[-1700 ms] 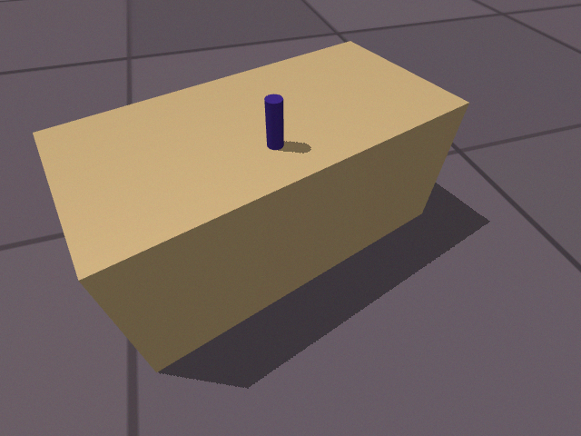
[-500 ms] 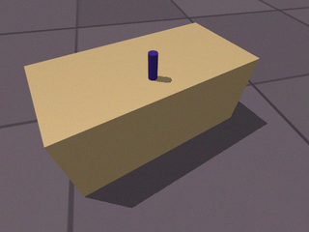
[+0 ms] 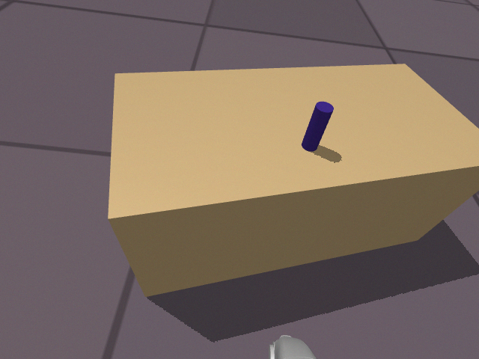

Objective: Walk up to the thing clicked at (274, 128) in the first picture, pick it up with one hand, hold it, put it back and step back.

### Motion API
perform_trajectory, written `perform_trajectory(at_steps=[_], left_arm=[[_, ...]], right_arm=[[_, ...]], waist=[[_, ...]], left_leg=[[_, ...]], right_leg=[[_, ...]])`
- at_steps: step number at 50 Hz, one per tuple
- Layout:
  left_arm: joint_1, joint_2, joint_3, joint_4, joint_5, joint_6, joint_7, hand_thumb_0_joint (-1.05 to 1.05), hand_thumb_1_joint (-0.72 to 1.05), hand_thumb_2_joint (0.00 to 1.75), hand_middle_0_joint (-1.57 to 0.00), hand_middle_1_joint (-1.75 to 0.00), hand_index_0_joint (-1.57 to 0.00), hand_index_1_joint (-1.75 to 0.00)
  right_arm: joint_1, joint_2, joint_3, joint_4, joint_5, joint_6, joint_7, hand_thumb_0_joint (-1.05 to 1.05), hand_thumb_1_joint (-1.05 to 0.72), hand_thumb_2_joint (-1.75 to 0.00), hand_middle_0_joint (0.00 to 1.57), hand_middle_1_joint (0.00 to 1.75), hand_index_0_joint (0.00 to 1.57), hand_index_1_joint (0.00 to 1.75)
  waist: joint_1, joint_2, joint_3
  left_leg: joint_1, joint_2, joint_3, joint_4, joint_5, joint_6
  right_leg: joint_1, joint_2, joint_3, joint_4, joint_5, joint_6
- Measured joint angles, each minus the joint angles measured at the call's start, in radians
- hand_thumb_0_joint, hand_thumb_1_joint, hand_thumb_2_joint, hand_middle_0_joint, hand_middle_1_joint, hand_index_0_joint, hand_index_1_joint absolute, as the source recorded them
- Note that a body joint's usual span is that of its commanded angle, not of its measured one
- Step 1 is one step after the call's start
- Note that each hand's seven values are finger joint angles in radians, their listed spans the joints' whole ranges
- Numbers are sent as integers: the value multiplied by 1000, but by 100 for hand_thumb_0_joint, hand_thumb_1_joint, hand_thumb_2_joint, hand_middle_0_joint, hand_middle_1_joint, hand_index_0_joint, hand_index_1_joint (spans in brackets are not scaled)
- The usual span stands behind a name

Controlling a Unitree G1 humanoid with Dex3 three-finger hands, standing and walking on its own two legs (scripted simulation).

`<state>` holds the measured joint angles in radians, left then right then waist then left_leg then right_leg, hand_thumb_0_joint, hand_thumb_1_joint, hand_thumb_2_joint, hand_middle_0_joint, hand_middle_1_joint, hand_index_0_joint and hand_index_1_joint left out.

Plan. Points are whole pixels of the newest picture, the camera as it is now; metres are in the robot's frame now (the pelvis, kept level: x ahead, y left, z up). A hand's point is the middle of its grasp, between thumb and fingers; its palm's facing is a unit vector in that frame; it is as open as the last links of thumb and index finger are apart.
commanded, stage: walk up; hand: right
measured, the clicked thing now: (316, 127) +0.76 -0.23 -0.09
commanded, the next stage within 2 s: none
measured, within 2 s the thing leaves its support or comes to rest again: neither
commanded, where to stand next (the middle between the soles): +0.24 -0.15 m, yaw +15 degrees
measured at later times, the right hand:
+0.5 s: hand (430, 309) +0.25 -0.41 -0.13, palm faces -0.23 +0.84 -0.50, open 7.4 cm
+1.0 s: hand (416, 265) +0.36 -0.44 -0.16, palm faces -0.28 +0.88 -0.39, open 7.4 cm
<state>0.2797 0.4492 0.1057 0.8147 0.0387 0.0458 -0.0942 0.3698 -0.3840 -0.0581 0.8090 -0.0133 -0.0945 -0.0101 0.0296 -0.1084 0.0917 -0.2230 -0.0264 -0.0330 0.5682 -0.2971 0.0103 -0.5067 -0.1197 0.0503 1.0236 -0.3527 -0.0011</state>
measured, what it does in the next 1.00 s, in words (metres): steps to the right, turning left: right foot, then left foot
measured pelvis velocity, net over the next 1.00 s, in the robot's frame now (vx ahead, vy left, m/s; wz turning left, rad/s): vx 0.19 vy -0.20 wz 0.27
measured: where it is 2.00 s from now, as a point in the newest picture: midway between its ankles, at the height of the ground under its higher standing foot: outside the picture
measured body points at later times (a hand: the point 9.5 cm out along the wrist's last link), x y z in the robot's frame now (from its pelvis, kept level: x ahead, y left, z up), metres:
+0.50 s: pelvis +0.14 -0.13 -0.01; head +0.17 -0.11 +0.44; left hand +0.15 +0.19 -0.13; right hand +0.26 -0.45 -0.10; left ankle +0.19 -0.03 -0.72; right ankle +0.16 -0.22 -0.73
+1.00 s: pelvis +0.19 -0.20 -0.02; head +0.23 -0.20 +0.43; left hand +0.18 +0.13 -0.12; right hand +0.38 -0.48 -0.13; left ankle +0.17 -0.06 -0.72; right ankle +0.23 -0.34 -0.73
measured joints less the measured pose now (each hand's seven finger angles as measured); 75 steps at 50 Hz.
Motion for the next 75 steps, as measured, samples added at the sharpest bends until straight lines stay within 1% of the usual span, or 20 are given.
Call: perform_trajectory(at_steps=[5,10,13,16,22,26,31,34,38,39,41,44,49,51,53,57,60,65,69,75], left_arm=[[-20,1,15,-29,5,14,-13,0,91,90,-20,-30,-20,-30],[-34,8,32,-62,7,8,-21,0,91,90,-20,-30,-20,-30],[-51,-17,28,-85,13,-23,-9,0,91,90,-20,-30,-20,-30],[-50,-49,5,-93,3,-29,-3,0,91,90,-20,-30,-20,-30],[3,-60,-28,-103,14,-33,5,0,90,90,-20,-30,-20,-30],[34,-40,-39,-95,1,-14,21,0,90,90,-20,-30,-21,-30],[15,-42,-42,-33,-13,25,44,0,90,90,-20,-30,-20,-30],[-2,-42,-41,-5,-20,19,49,1,90,90,-20,-30,-20,-30],[-15,-44,-42,21,-34,-21,57,0,90,90,-20,-30,-20,-30],[-22,-48,-42,30,-33,-34,63,0,90,90,-20,-30,-20,-30],[-30,-54,-51,46,-26,-52,72,0,90,90,-20,-30,-20,-30],[-41,-63,-67,63,-22,-66,80,0,90,90,-20,-30,-20,-30],[-57,-60,-77,66,-13,-88,89,0,90,90,-21,-30,-21,-30],[-65,-46,-76,63,-19,-87,91,0,90,90,-21,-30,-21,-30],[-81,-25,-72,69,-29,-78,96,0,90,90,-21,-30,-21,-30],[-100,-19,-76,107,-41,-65,106,0,90,90,-20,-30,-20,-30],[-98,-31,-82,134,-35,-80,103,0,90,90,-20,-30,-20,-30],[-105,-49,-99,172,-30,-76,95,0,90,90,-20,-30,-20,-30],[-125,-52,-103,203,-33,-72,93,0,90,90,-20,-30,-20,-30],[-141,-52,-105,245,-35,-79,90,0,90,90,-20,-30,-20,-30]], right_arm=[[30,-8,8,-20,-6,-5,-8,1,-90,-89,21,30,20,30],[48,-40,6,-32,-14,10,-28,1,-90,-89,21,30,21,30],[15,-65,-4,-5,-4,37,-55,1,-90,-89,21,30,20,30],[-27,-72,-2,22,6,41,-60,1,-90,-90,20,30,20,30],[-31,-58,3,20,8,12,-32,1,-91,-90,20,30,20,30],[-15,-42,10,13,-5,0,-31,1,-90,-90,20,30,20,30],[-46,-22,26,7,-11,11,-40,1,-90,-90,20,30,20,30],[-66,-15,34,7,-9,17,-38,1,-90,-89,20,30,20,30],[-97,-27,40,13,-10,37,-18,1,-90,-90,20,30,20,30],[-109,-32,39,18,-6,47,-14,1,-90,-90,20,30,20,30],[-134,-32,32,34,2,74,-10,1,-90,-90,20,30,20,30],[-165,-35,21,56,7,100,-5,1,-90,-90,20,30,20,30],[-199,-48,4,79,9,100,9,1,-91,-90,20,30,20,30],[-206,-45,2,91,7,95,14,1,-91,-90,20,30,20,30],[-220,-26,0,108,-1,87,15,1,-91,-90,20,30,20,30],[-222,-8,16,129,3,87,25,1,-91,-90,20,30,20,30],[-231,-2,27,154,10,104,26,1,-91,-90,20,30,20,30],[-251,2,28,194,10,103,31,1,-91,-90,20,30,20,30],[-259,15,36,226,8,101,37,1,-91,-90,20,30,20,30],[-275,36,47,271,6,107,40,1,-91,-90,20,30,20,30]], waist=[[-8,14,-5],[-12,40,-24],[-5,90,-2],[2,102,19],[29,87,14],[28,62,1],[-6,25,9],[-20,30,9],[-27,69,0],[-24,89,3],[-23,114,3],[-14,117,0],[-9,135,10],[-10,130,14],[-4,91,33],[-8,102,22],[-16,126,4],[-19,115,-9],[-13,115,-19],[-14,102,-31]], left_leg=[[28,26,-51,31,-61,-36],[8,68,-103,141,-172,-71],[-112,77,-124,427,-242,-1],[-231,55,-29,622,-219,26],[-267,43,110,358,-164,30],[-188,14,123,116,31,49],[-185,9,104,173,-3,50],[-176,28,79,163,-5,29],[-199,63,35,206,-30,-8],[-208,78,20,232,-43,-17],[-229,76,-20,288,-100,-1],[-244,33,-35,390,-212,12],[-196,38,2,313,-193,16],[-145,37,23,194,-126,19],[-115,11,43,134,-37,-6],[-123,29,27,160,-58,-12],[-122,49,5,172,-64,-18],[-87,25,20,116,-38,-14],[-68,36,21,80,-20,-8],[-25,41,16,-5,22,-15]], right_leg=[[-28,-11,-2,-143,73,4],[51,24,-37,-274,55,-16],[56,54,-91,-218,36,12],[108,55,-124,-264,33,-9],[190,74,-172,-360,32,-52],[194,79,-202,-289,-43,-51],[99,97,-93,-14,-198,-25],[75,75,-58,2,-177,-21],[148,51,-45,-244,-79,-19],[163,62,-56,-275,-26,11],[163,72,-76,-257,-33,33],[167,49,-76,-254,-45,30],[169,25,-88,-275,-35,34],[161,13,-94,-262,-42,39],[150,-17,-77,-229,-55,42],[169,31,-53,-264,-51,7],[202,53,-72,-310,-20,43],[224,28,-59,-343,-4,55],[253,41,-61,-405,27,43],[306,46,-70,-510,82,59]])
